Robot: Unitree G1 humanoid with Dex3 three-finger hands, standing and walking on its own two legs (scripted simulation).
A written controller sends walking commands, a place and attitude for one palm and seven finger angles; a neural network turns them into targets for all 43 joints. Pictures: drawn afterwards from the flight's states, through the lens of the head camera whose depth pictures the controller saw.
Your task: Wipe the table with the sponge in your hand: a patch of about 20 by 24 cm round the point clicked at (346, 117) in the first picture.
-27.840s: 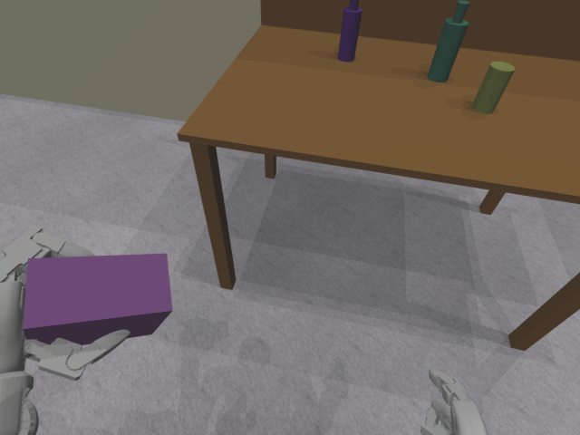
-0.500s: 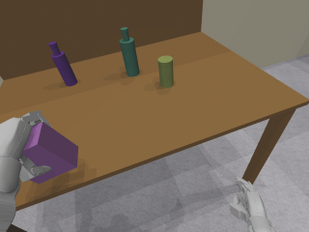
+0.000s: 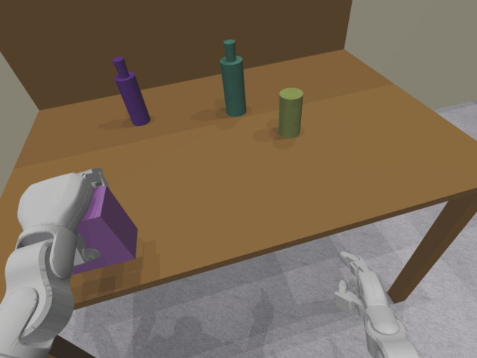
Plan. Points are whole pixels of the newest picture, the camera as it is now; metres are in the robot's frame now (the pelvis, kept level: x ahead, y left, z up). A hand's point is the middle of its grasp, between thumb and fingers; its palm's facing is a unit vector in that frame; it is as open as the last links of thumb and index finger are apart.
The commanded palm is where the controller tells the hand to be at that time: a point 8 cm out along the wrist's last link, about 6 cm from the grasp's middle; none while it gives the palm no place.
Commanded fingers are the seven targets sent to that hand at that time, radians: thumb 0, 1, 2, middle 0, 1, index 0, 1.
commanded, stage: turn the palm down, sponge in hand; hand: left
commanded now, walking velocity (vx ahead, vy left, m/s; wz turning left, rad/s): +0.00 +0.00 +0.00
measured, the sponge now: (93, 238) +0.23 +0.29 +0.10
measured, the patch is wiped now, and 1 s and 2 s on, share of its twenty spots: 0.00 0.00 0.00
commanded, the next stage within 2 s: move the sponge above the wiping area in 0.36 s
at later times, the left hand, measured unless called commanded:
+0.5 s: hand (85, 218) +0.24 +0.28 +0.15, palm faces +0.11 -0.06 -0.99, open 10.4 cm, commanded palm +0.19 +0.28 +0.22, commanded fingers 0.00 0.10 1.30 -1.20 -1.60 -1.20 -1.60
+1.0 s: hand (75, 219) +0.24 +0.31 +0.13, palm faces +0.03 -0.02 -1.00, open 10.4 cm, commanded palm +0.21 +0.31 +0.20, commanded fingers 0.00 0.10 1.30 -1.20 -1.60 -1.20 -1.60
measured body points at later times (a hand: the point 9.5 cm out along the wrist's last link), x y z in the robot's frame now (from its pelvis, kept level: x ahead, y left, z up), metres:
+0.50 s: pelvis +0.00 -0.01 +0.00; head -0.01 -0.05 +0.45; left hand +0.23 +0.28 +0.20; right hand +0.27 -0.18 -0.07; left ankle +0.03 +0.08 -0.74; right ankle +0.01 -0.08 -0.74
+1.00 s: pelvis +0.00 -0.03 +0.00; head +0.00 -0.07 +0.45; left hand +0.24 +0.31 +0.19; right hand +0.24 -0.24 -0.09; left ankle +0.03 +0.08 -0.74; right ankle +0.01 -0.08 -0.74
